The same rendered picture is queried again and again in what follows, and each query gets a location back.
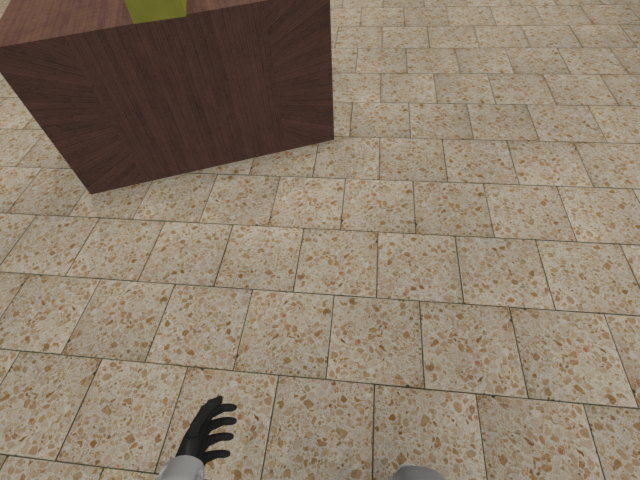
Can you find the left robot forearm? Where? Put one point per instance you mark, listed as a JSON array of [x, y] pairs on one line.
[[183, 467]]

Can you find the left robot hand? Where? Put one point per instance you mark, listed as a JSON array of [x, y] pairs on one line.
[[197, 438]]

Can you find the carton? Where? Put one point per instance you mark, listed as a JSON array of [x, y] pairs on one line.
[[142, 11]]

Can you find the pedestal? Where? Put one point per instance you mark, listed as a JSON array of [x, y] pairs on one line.
[[128, 103]]

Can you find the right robot shin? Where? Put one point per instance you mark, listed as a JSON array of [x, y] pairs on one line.
[[402, 465]]

